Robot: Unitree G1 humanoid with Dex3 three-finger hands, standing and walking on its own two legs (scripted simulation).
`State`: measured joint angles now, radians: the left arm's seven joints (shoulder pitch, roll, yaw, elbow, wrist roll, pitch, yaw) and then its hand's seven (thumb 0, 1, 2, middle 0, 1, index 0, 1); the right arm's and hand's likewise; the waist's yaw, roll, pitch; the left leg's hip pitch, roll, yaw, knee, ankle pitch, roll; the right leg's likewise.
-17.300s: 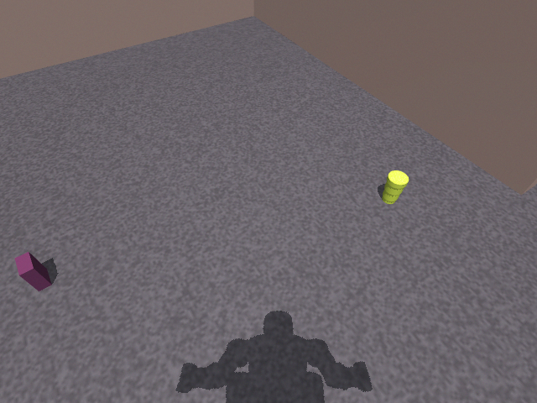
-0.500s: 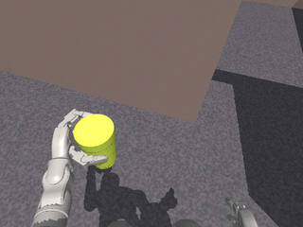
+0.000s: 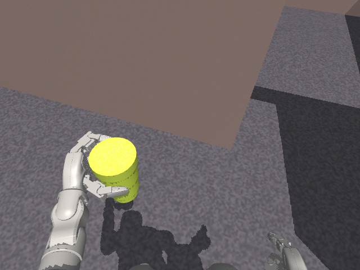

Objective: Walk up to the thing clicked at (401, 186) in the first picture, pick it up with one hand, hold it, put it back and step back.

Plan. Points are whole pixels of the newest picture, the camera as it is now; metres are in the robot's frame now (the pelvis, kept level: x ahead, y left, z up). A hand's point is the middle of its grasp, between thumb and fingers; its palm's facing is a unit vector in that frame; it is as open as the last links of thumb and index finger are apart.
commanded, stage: hold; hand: left
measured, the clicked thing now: (119, 175) +0.31 +0.14 +0.02
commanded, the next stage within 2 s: crouch in 1.74 s
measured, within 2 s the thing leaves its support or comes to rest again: neither
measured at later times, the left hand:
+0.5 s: hand (104, 163) +0.33 +0.17 +0.05, palm faces +0.05 -1.00 -0.02, open 12.1 cm
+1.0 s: hand (105, 162) +0.33 +0.17 +0.05, palm faces +0.05 -1.00 -0.02, open 12.1 cm
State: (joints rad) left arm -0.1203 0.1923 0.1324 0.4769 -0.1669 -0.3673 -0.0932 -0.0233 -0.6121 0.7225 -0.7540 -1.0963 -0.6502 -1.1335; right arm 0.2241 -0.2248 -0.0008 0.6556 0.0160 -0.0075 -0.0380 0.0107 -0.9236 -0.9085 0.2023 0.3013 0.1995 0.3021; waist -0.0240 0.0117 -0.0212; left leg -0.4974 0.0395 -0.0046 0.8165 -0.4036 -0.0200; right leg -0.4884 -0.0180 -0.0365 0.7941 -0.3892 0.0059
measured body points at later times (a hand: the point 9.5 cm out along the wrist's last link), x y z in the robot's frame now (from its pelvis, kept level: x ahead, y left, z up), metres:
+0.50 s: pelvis +0.00 +0.00 +0.00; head +0.03 +0.00 +0.45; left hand +0.32 +0.22 +0.05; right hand +0.13 -0.24 -0.11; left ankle +0.01 +0.13 -0.71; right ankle +0.01 -0.12 -0.71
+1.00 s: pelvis +0.00 +0.00 +0.00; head +0.04 +0.01 +0.45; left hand +0.32 +0.22 +0.05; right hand +0.13 -0.25 -0.11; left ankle +0.01 +0.13 -0.71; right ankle +0.01 -0.12 -0.71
